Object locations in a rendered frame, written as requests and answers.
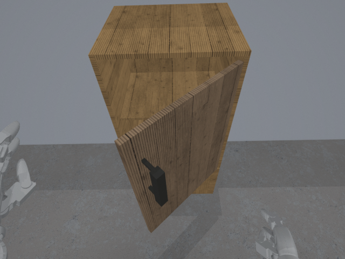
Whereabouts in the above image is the handle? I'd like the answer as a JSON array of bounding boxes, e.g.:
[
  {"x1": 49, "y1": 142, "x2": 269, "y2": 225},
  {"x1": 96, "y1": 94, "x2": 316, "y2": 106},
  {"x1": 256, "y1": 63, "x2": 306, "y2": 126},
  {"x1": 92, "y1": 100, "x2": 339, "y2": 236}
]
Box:
[{"x1": 141, "y1": 158, "x2": 168, "y2": 207}]

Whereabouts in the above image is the robot left hand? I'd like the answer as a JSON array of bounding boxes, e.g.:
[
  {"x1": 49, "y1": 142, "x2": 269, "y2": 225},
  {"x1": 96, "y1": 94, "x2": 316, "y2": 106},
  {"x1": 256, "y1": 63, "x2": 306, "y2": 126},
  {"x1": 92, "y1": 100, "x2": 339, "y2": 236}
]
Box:
[{"x1": 0, "y1": 121, "x2": 36, "y2": 224}]

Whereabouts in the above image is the cupboard door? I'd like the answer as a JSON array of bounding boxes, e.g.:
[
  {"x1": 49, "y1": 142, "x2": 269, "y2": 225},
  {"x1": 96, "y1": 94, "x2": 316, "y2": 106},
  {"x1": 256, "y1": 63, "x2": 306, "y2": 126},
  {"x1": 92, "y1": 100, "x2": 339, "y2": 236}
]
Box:
[{"x1": 114, "y1": 60, "x2": 244, "y2": 233}]

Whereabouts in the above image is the robot right hand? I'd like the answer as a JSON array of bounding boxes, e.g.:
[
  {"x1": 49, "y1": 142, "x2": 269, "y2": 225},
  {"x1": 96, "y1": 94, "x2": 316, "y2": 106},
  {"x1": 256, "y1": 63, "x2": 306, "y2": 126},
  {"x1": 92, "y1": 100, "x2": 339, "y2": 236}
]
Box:
[{"x1": 256, "y1": 208, "x2": 298, "y2": 259}]

